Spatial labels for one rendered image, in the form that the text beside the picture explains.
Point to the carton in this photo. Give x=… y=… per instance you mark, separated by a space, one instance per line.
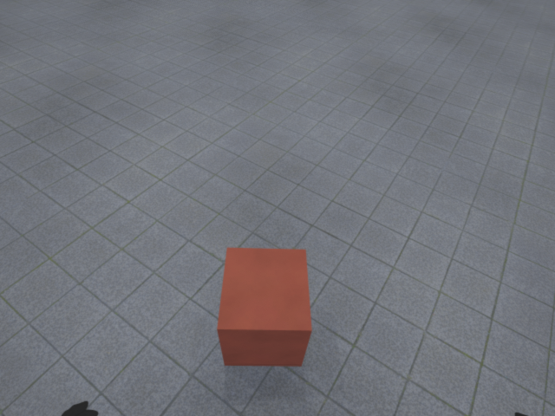
x=264 y=312

